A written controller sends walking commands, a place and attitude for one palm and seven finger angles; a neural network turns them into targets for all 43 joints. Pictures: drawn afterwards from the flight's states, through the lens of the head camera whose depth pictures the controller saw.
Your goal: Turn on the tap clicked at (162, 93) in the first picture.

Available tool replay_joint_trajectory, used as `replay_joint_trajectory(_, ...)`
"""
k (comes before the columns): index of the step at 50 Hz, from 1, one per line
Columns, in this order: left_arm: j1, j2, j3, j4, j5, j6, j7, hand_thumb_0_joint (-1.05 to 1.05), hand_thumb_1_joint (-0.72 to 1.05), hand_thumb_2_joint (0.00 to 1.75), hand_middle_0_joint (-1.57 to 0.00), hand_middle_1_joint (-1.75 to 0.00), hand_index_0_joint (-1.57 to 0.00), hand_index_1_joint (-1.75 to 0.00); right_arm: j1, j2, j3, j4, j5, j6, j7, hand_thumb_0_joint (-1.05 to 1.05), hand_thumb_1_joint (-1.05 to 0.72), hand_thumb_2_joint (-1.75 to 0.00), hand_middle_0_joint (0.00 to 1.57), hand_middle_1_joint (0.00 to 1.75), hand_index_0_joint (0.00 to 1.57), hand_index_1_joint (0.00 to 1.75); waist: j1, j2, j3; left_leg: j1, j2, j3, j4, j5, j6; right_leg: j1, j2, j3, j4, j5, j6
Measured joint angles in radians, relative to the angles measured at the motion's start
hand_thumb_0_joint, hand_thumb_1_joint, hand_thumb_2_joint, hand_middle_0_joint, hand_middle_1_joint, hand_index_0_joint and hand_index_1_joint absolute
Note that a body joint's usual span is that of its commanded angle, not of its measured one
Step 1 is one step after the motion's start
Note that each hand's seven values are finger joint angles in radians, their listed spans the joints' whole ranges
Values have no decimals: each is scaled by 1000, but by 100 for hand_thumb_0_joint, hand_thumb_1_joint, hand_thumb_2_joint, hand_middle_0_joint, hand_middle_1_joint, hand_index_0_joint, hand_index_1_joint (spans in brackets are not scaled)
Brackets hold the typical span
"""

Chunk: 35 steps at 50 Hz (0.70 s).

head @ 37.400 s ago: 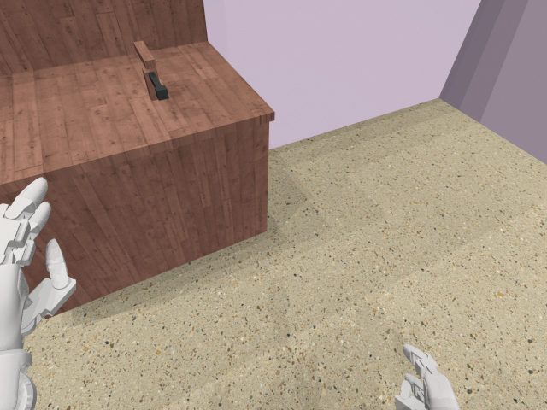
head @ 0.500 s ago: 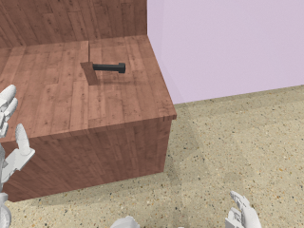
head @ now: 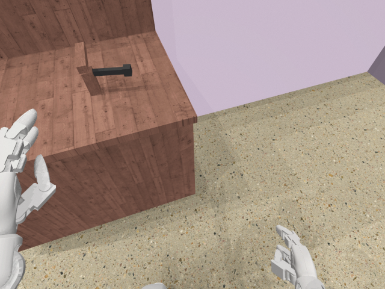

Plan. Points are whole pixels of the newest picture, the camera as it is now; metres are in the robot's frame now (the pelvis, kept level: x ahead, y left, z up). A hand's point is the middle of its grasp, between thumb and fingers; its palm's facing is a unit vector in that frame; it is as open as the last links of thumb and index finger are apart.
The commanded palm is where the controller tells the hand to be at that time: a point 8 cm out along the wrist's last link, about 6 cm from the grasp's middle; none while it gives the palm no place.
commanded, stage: step back with the hand held close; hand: left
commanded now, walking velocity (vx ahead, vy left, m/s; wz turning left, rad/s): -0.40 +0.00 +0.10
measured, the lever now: (127, 70) +0.73 +0.28 +0.01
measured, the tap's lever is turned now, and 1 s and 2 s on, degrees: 76 76 76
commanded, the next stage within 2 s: stop stepping back and stand still in 0.06 s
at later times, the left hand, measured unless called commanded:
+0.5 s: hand out of the picture +0.08 +0.26 +0.17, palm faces +0.54 -0.75 -0.39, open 7.4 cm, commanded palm +0.03 +0.28 +0.18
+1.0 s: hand out of the picture +0.10 +0.24 +0.15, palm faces +0.48 -0.80 -0.37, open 7.4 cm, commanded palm +0.04 +0.28 +0.18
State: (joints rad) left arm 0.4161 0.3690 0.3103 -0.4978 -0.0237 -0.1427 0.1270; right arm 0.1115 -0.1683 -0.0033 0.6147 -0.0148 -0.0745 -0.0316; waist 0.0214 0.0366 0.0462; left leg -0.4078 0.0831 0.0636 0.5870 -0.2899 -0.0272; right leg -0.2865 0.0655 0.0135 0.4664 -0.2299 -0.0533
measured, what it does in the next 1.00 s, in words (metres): steps on the spot: left foot, then right foot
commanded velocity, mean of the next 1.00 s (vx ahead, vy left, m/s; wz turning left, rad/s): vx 0.06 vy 0.01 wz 0.02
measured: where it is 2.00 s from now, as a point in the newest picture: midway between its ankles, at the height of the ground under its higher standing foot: outside the picture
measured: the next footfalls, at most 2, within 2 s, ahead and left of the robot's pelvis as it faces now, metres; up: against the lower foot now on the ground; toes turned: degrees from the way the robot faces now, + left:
left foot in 0.28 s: -0.06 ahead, +0.10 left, +0.00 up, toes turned +6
right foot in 0.50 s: -0.07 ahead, -0.10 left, +0.00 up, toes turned +6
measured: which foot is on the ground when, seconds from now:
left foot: up 0.00-0.26, down 0.28-1.00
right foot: down 0.00-0.32, up 0.34-0.48, down 0.50-1.00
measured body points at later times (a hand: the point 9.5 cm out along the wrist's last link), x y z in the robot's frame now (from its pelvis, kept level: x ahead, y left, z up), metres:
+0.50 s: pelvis -0.10 -0.01 +0.00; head -0.14 -0.03 +0.45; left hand +0.04 +0.29 +0.19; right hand +0.04 -0.24 -0.10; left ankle -0.11 +0.11 -0.74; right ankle -0.10 -0.11 -0.74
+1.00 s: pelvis -0.10 -0.01 +0.00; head -0.09 -0.03 +0.45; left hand +0.07 +0.28 +0.17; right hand +0.07 -0.23 -0.10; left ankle -0.10 +0.10 -0.73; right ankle -0.11 -0.10 -0.74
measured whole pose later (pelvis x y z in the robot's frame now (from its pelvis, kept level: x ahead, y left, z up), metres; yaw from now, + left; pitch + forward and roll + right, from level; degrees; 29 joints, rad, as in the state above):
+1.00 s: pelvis -0.10 -0.01 +0.00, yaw +5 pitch -1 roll -1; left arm 0.43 0.31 0.30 -0.42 -0.03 -0.14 0.15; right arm 0.23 -0.21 -0.01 0.66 0.01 -0.10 -0.04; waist 0.01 0.04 0.02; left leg -0.28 0.02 0.01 0.63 -0.31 0.01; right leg -0.18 0.07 -0.02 0.49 -0.29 -0.06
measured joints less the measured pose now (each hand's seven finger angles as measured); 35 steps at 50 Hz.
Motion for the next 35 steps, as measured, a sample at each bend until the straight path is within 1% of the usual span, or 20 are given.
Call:
replay_joint_trajectory(1, 15, 9, -2, -9, 2, -2, -3, 1, 89, 90, -21, -30, -21, -30, 0, -3, -8, 2, 4, 9, 0, 2, -90, -90, 20, 31, 20, 30, -4, -10, 0, -30, -25, -22, 79, -59, 0, -12, -3, 8, -14, 23, -1)
replay_joint_trajectory(3, 68, 32, 9, -35, 6, -9, -5, 1, 89, 90, -21, -30, -21, -30, 10, -10, -21, -1, 8, 28, -2, 2, -91, -90, 20, 30, 20, 30, -18, -39, -9, -66, -71, -43, 209, -113, -3, -29, -13, 27, -46, 62, -1)
replay_joint_trajectory(4, 99, 44, 19, -48, 7, -11, -4, 1, 89, 90, -21, -30, -21, -30, 19, -14, -26, -6, 10, 37, -6, 2, -91, -90, 20, 30, 20, 30, -27, -51, -15, -72, -85, -44, 247, -122, -7, -36, -16, 34, -59, 78, -3)
replay_joint_trajectory(6, 145, 63, 33, -65, 4, -16, 2, 1, 89, 90, -21, -30, -21, -30, 37, -29, -36, -14, 11, 49, -19, 2, -91, -90, 20, 30, 20, 30, -43, -63, -24, -58, -98, -41, 269, -134, -11, -46, -18, 36, -78, 104, -8)
replay_joint_trajectory(9, 161, 76, 41, -65, 1, -20, 15, 1, 89, 90, -22, -30, -21, -30, 63, -59, -53, -13, 12, 58, -40, 2, -91, -90, 20, 30, 20, 30, -56, -61, -32, 5, -97, -44, 193, -134, -4, -59, -13, 21, -95, 134, -9)
replay_joint_trajectory(11, 155, 74, 40, -58, -3, -21, 25, 1, 89, 90, -22, -30, -22, -30, 81, -80, -62, -10, 16, 61, -49, 2, -91, -90, 20, 30, 20, 29, -62, -51, -36, 69, -94, -51, 86, -108, 9, -69, -7, 4, -97, 150, -7)
replay_joint_trajectory(13, 149, 66, 36, -52, -9, -19, 34, 1, 89, 90, -22, -30, -22, -30, 104, -103, -66, -15, 21, 60, -54, 2, -91, -90, 20, 30, 19, 29, -68, -30, -39, 154, -84, -62, -63, -61, 29, -82, 3, -21, -82, 156, -1)
replay_joint_trajectory(14, 143, 64, 35, -47, -12, -19, 37, 1, 89, 90, -22, -30, -22, -30, 114, -108, -69, -15, 23, 56, -58, 2, -91, -90, 20, 30, 19, 29, -72, -25, -38, 173, -83, -74, -111, -18, 42, -92, 2, -34, -64, 153, 5)
replay_joint_trajectory(15, 135, 63, 35, -34, -13, -17, 39, 1, 89, 90, -22, -30, -21, -30, 120, -103, -69, -7, 26, 53, -61, 2, -91, -90, 20, 30, 19, 29, -67, -39, -31, 178, -95, -73, -115, 8, 47, -94, -9, -30, -42, 132, 18)
replay_joint_trajectory(17, 137, 52, 37, -8, -10, -9, 41, 1, 89, 90, -22, -30, -21, -30, 147, -92, -57, -2, 32, 40, -63, 2, -91, -90, 19, 30, 19, 29, -51, -53, -36, 198, -106, -66, -127, 26, 51, -97, -16, -14, 11, 25, 49)
replay_joint_trajectory(18, 140, 44, 39, 7, -4, -4, 43, 1, 89, 90, -22, -30, -21, -30, 163, -86, -51, 1, 31, 29, -64, 2, -91, -90, 19, 30, 19, 29, -49, -50, -47, 206, -107, -68, -135, 29, 55, -101, -17, -12, 63, -14, 60)
replay_joint_trajectory(20, 130, 23, 38, 41, 6, 6, 43, 1, 89, 90, -21, -30, -21, -30, 195, -71, -43, 12, 30, 6, -61, 2, -91, -90, 19, 30, 19, 29, -52, -32, -74, 217, -103, -81, -145, 28, 60, -81, -21, -14, 151, -46, 76)
replay_joint_trajectory(22, 101, 3, 32, 70, 11, 9, 42, 1, 89, 90, -21, -30, -21, -30, 221, -54, -31, 32, 30, -12, -56, 2, -91, -90, 20, 30, 19, 29, -48, -21, -104, 218, -96, -83, -140, 13, 58, -17, -26, -17, 148, -66, 82)
replay_joint_trajectory(24, 71, -9, 31, 91, 13, 3, 45, 1, 89, 90, -21, -30, -21, -30, 227, -36, -13, 51, 27, -24, -50, 2, -91, -90, 20, 30, 19, 29, -39, -27, -128, 199, -98, -74, -114, 5, 50, 65, -34, -14, 62, -88, 70)
replay_joint_trajectory(25, 52, -19, 30, 102, 12, -2, 45, 1, 89, 90, -21, -30, -21, -30, 216, -31, -5, 61, 24, -28, -46, 2, -91, -90, 20, 30, 20, 29, -28, -24, -131, 181, -94, -66, -87, 6, 45, 81, -31, -8, 26, -70, 43)
replay_joint_trajectory(26, 31, -39, 23, 119, 12, -5, 43, 1, 89, 90, -21, -30, -21, -30, 196, -31, -2, 74, 20, -28, -43, 2, -91, -90, 20, 30, 20, 29, -20, -5, -124, 165, -81, -69, -53, -7, 43, 79, -17, -13, 25, -49, 18)
replay_joint_trajectory(28, -1, -68, -1, 142, 7, -3, 35, 1, 89, 90, -21, -30, -21, -30, 159, -32, -2, 91, 16, -22, -33, 2, -91, -90, 20, 30, 20, 30, -13, 25, -109, 136, -64, -74, 19, -63, 50, 76, 1, -22, 31, -33, -2)
replay_joint_trajectory(31, -21, -79, -41, 151, 1, 4, 19, 1, 89, 90, -21, -30, -21, -30, 129, -27, -9, 90, 20, -16, -19, 2, -91, -90, 20, 30, 20, 30, -2, 15, -92, 103, -74, -60, 123, -101, 46, 87, -5, -19, 16, -19, -4)
replay_joint_trajectory(33, -10, -67, -46, 132, -4, 2, 14, 1, 89, 90, -21, -30, -21, -30, 115, -24, -5, 73, 22, -14, -17, 2, -91, -90, 20, 30, 20, 30, -4, -11, -81, 119, -80, -41, 83, -92, 49, 90, -17, -10, 15, -15, -1)
replay_joint_trajectory(35, 9, -50, -39, 100, -10, -2, 15, 1, 89, 90, -21, -30, -21, -30, 106, -32, -1, 42, 19, -16, -20, 2, -91, -90, 20, 30, 20, 30, -14, -17, -70, 158, -74, -38, -19, -69, 56, 82, -17, -10, 38, -25, 5)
